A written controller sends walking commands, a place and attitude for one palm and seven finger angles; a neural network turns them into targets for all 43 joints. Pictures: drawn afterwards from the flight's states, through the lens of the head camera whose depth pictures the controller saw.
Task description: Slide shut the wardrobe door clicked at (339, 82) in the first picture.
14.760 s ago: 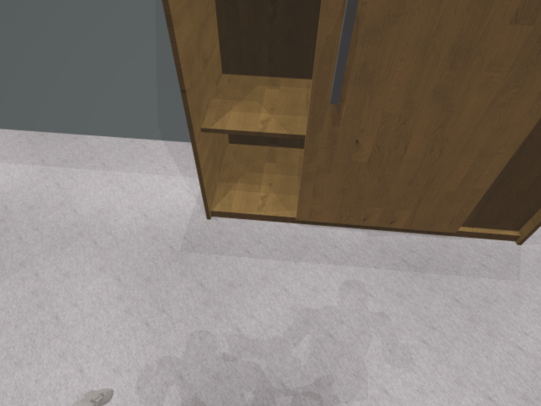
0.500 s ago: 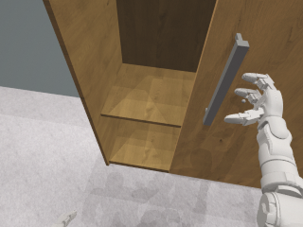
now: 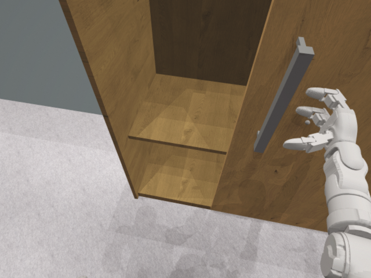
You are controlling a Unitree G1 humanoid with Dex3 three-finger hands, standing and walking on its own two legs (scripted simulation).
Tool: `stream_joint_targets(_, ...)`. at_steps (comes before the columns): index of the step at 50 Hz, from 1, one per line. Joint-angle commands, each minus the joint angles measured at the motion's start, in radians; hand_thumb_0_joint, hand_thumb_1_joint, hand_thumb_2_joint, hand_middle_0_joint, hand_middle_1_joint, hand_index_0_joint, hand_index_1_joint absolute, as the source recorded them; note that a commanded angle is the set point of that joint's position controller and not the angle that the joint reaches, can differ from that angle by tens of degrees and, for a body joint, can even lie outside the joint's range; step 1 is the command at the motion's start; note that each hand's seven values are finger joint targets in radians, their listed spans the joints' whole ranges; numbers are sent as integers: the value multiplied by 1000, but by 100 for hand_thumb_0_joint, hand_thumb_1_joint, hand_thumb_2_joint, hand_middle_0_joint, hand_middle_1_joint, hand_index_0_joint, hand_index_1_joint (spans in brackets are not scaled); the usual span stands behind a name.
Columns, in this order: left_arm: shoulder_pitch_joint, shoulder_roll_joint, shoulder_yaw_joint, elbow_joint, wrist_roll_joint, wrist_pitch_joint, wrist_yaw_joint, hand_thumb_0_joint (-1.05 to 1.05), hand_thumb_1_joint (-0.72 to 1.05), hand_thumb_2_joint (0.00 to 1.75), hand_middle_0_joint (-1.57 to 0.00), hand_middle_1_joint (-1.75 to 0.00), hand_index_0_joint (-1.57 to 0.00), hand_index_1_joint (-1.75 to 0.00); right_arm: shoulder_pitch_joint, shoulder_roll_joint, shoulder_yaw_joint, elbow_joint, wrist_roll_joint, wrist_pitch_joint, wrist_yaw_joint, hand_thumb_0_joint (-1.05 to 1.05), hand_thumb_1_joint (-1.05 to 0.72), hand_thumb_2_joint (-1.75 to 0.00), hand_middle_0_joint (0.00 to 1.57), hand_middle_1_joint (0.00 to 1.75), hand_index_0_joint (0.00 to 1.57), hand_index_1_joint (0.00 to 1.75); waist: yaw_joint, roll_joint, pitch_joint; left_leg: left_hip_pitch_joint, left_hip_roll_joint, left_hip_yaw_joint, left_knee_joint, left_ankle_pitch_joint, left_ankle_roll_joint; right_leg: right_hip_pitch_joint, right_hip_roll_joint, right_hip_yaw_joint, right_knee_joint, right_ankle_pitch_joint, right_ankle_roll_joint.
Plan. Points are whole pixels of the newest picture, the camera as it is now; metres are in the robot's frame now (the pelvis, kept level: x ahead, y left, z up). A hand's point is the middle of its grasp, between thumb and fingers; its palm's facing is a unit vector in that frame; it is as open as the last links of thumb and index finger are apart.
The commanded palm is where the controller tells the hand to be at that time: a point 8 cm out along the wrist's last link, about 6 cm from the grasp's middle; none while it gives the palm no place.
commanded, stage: feel for the door with the fingertips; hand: right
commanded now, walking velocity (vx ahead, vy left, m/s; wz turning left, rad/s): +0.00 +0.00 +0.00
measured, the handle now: (276, 104) +0.51 -0.14 +0.11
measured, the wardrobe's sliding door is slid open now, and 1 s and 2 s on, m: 0.41 0.41 0.41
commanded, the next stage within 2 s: slide the fingers in behind the handle in 0.72 s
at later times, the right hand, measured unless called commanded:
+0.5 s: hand (291, 116) +0.45 -0.16 +0.13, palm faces +0.10 +1.00 +0.00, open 13.9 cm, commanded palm +0.43 -0.21 +0.12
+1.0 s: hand (291, 112) +0.46 -0.16 +0.13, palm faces +0.09 +1.00 -0.01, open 13.8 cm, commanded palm +0.43 -0.21 +0.12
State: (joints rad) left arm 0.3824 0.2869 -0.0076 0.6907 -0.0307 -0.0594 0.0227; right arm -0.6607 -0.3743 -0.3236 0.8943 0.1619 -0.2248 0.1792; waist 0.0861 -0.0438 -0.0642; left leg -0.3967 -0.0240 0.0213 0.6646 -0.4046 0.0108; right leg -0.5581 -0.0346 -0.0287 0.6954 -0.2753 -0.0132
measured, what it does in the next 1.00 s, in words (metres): stands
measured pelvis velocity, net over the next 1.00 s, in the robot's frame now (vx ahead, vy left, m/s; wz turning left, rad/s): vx -0.01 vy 0.00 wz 0.00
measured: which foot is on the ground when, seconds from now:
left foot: down 0.00-1.00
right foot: down 0.00-1.00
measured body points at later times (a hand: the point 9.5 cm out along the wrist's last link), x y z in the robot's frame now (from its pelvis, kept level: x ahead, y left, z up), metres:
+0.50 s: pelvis +0.00 +0.00 +0.00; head +0.03 +0.01 +0.45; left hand +0.07 +0.26 -0.12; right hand +0.44 -0.21 +0.13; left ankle -0.05 +0.12 -0.72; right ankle +0.04 -0.11 -0.72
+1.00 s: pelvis -0.01 +0.00 -0.01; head +0.04 +0.01 +0.44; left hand +0.03 +0.27 -0.13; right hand +0.45 -0.21 +0.13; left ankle -0.05 +0.12 -0.72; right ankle +0.04 -0.11 -0.72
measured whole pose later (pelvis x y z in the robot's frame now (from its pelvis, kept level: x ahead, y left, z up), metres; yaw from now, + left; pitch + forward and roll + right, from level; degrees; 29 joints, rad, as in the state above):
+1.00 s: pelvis -0.01 +0.00 -0.01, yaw +0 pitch +9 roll +1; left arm 0.38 0.28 0.00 0.71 -0.02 -0.06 0.00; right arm -0.80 -0.34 -0.31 1.02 0.12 -0.26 0.09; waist 0.10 -0.05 -0.08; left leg -0.46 -0.03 0.03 0.71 -0.42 0.02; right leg -0.62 -0.04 -0.02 0.73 -0.28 -0.01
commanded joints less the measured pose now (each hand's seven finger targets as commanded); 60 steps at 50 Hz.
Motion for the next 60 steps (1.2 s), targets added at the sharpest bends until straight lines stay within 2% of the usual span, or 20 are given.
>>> stream_joint_targets(1, 2, 140, 48, -101, -2, -50, 1, 0, 90, 90, -20, -30, -20, -30, -449, -161, 6, -225, 21, -55, -15, 0, 50, -30, 30, 120, 30, 120, 9, 4, -300, -101, -21, 10, -100, 338, 7, 382, 17, 56, -46, 203, -21)
stream_joint_targets(2, 1, 142, 47, -98, -1, -50, -1, 0, 90, 90, -20, -30, -20, -30, -448, -171, 1, -223, 15, -54, -27, 0, 50, -30, 30, 120, 30, 120, 6, 31, -298, -91, -22, 9, -99, 355, 7, 370, 19, 54, -42, 213, -27)
stream_joint_targets(6, -7, 131, 49, -108, 4, -55, -12, 0, 90, 90, -20, -30, -20, -30, -439, -136, 25, -281, -10, -57, -68, 0, 50, -30, 30, 120, 30, 120, -4, -31, -329, -102, -19, 15, -84, 334, 11, 407, 16, 63, -46, 225, -15)
stream_joint_targets(12, -21, 128, 44, -106, 7, -48, -14, 0, 90, 90, -20, -30, -20, -30, -459, -138, 15, -250, -24, -49, -120, 0, 50, -30, 30, 120, 30, 120, -2, 63, -286, -79, -20, 7, -87, 354, 5, 341, 19, 49, -44, 199, -23)
stream_joint_targets(15, -23, 123, 44, -104, 8, -47, -14, 0, 90, 90, -20, -30, -20, -30, -512, -140, 19, -265, -37, -57, -132, 0, 50, -30, 30, 120, 30, 120, 8, -12, -308, -94, -15, 2, -79, 346, 7, 365, 21, 46, -35, 196, -19)
stream_joint_targets(16, -20, 122, 43, -107, 12, -46, -13, 0, 90, 90, -20, -30, -20, -30, -495, -153, -1, -254, -37, -58, -137, 0, 50, -30, 30, 120, 30, 120, 0, 12, -322, -81, -16, 1, -77, 354, 6, 362, 22, 46, -35, 200, -19)
stream_joint_targets(20, -19, 122, 40, -100, 10, -42, -9, 0, 90, 90, -20, -30, -20, -30, -538, -146, 15, -211, -36, -63, -126, 0, 50, -30, 30, 120, 30, 120, 18, 41, -306, -85, -16, -1, -80, 357, 3, 341, 21, 42, -31, 187, -22)
stream_joint_targets(23, -14, 122, 38, -103, 10, -39, -8, 0, 90, 90, -20, -30, -20, -30, -521, -143, 13, -175, -35, -64, -110, 0, 50, -30, 30, 120, 30, 120, 11, 10, -325, -73, -15, -8, -75, 386, 5, 339, 27, 36, -23, 205, -22)
stream_joint_targets(31, 19, 130, 44, -87, 7, -35, -10, 0, 90, 90, -20, -30, -20, -30, -601, -141, 29, -117, -29, -77, -80, 0, 50, -30, 30, 120, 30, 120, 37, 21, -324, -110, -19, -5, -72, 375, 2, 330, 26, 41, -12, 203, -24)
stream_joint_targets(34, 33, 136, 47, -80, 11, -33, -12, 0, 90, 90, -20, -30, -20, -30, -593, -187, -13, -110, -32, -86, -86, 0, 50, -30, 30, 120, 30, 120, 21, 10, -359, -95, -19, -6, -63, 392, 5, 336, 28, 44, -5, 223, -24)
stream_joint_targets(36, 34, 133, 49, -79, 12, -32, -15, 0, 90, 90, -20, -30, -20, -30, -612, -177, -4, -120, -33, -91, -85, 0, 50, -30, 30, 120, 30, 120, 28, 4, -360, -102, -20, -7, -63, 391, 3, 339, 30, 42, -2, 221, -25)
stream_joint_targets(37, 35, 138, 47, -77, 12, -30, -14, 0, 90, 90, -20, -30, -20, -30, -607, -199, -14, -103, -35, -92, -87, 0, 50, -30, 30, 120, 30, 120, 28, 41, -346, -98, -20, -9, -67, 392, 3, 317, 29, 45, -1, 214, -29)
stream_joint_targets(39, 41, 134, 47, -67, 11, -31, -15, 0, 90, 90, -20, -30, -20, -30, -664, -168, 19, -94, -39, -93, -85, 0, 50, -30, 30, 120, 30, 120, 48, 11, -316, -133, -21, -7, -70, 359, 1, 317, 27, 45, -4, 184, -28)
stream_joint_targets(41, 44, 136, 48, -67, 11, -32, -16, 0, 90, 90, -20, -30, -20, -30, -678, -168, 21, -106, -42, -100, -89, 0, 50, -30, 30, 120, 30, 120, 46, -30, -344, -149, -22, -4, -65, 338, 5, 348, 26, 52, -3, 189, -23)
stream_joint_targets(45, 51, 140, 49, -68, 13, -32, -18, 0, 90, 90, -20, -30, -20, -30, -639, -194, -9, -72, -39, -99, -88, 0, 50, -30, 30, 120, 30, 120, 36, 28, -347, -128, -23, -6, -63, 350, 4, 317, 27, 50, -1, 185, -27)
stream_joint_targets(48, 43, 134, 51, -80, 12, -37, -23, 0, 90, 90, -20, -30, -20, -30, -620, -157, 13, -122, -33, -108, -83, 0, 50, -30, 30, 120, 30, 120, 29, -13, -388, -123, -26, -2, -57, 364, 6, 363, 27, 51, 4, 212, -25)
stream_joint_targets(51, 33, 135, 49, -89, 9, -35, -23, 0, 90, 90, -20, -30, -20, -30, -562, -162, 0, -106, -28, -95, -86, 0, 50, -30, 30, 120, 30, 120, 19, 14, -343, -125, -27, -2, -65, 345, 5, 330, 25, 46, -5, 184, -25)
stream_joint_targets(53, 31, 137, 46, -89, 9, -30, -21, 0, 90, 90, -20, -30, -20, -30, -559, -208, -33, -98, -33, -91, -92, 0, 50, -30, 30, 120, 30, 120, 14, 44, -315, -99, -22, -9, -67, 358, 3, 283, 28, 40, -10, 169, -30)
stream_joint_targets(58, 6, 125, 46, -116, 8, -34, -24, 0, 90, 90, -20, -30, -20, -30, -536, -141, 16, -189, -34, -93, -104, 0, 50, -30, 30, 120, 30, 120, 12, -1, -344, -103, -25, -5, -67, 344, 5, 333, 27, 41, -13, 174, -26)
stream_joint_targets(60, 5, 127, 45, -109, 4, -35, -19, 0, 90, 90, -20, -30, -20, -30, -540, -142, 17, -163, -29, -83, -110, 0, 50, -30, 30, 120, 30, 120, 21, 45, -295, -118, -25, -2, -80, 303, 2, 304, 22, 42, -23, 132, -26)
